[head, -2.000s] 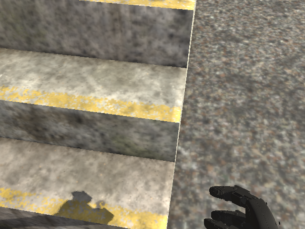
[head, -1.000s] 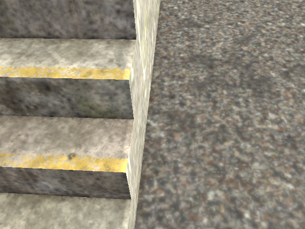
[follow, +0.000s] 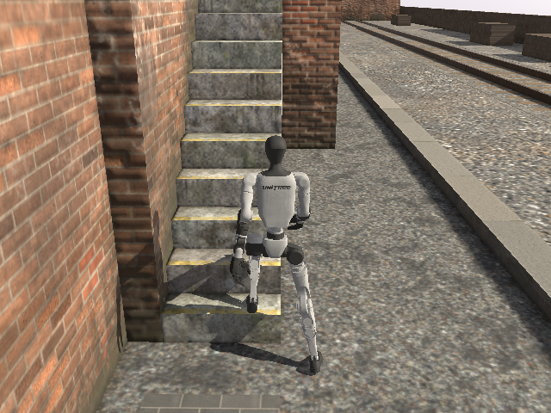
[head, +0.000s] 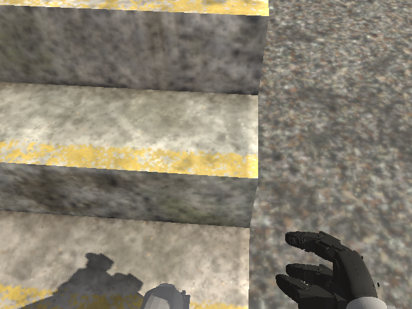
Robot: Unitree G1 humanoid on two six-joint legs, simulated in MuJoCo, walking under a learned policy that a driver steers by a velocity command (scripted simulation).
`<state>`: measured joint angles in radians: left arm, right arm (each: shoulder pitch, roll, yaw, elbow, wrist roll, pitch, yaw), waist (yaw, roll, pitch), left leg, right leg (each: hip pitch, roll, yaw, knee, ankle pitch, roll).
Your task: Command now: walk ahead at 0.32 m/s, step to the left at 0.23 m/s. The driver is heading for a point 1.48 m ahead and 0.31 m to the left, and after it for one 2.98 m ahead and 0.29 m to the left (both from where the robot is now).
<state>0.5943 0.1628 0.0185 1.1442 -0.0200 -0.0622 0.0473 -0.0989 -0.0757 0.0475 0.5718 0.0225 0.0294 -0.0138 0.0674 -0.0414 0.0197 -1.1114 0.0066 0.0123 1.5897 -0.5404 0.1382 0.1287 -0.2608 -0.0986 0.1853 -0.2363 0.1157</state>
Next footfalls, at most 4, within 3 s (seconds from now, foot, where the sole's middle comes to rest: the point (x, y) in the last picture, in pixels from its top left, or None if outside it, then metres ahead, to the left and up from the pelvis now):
0.40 right None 0.20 0.00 -0.32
1.08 left None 0.11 0.10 -0.53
1.46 right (258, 308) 0.46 -0.09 -0.75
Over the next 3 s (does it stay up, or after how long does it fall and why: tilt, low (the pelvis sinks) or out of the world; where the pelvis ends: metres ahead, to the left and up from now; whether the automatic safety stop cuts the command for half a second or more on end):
falls after 1.92 s (tilt)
